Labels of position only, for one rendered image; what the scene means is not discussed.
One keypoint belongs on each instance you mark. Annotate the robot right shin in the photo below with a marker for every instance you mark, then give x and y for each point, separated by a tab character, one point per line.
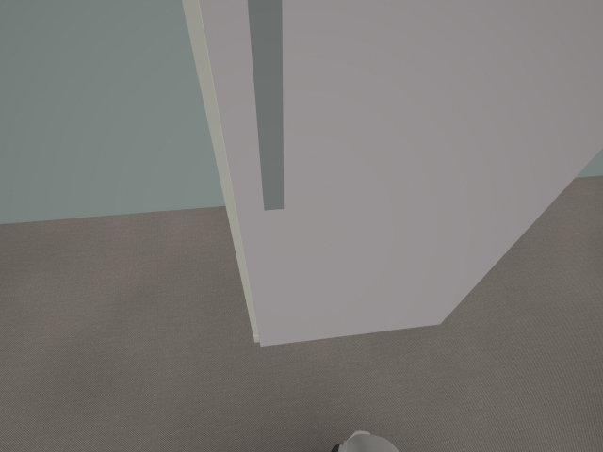
358	432

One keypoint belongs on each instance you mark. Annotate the handle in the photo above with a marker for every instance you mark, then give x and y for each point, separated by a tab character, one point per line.
266	29

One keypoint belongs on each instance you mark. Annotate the fridge door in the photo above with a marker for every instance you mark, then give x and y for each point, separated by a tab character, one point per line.
422	138

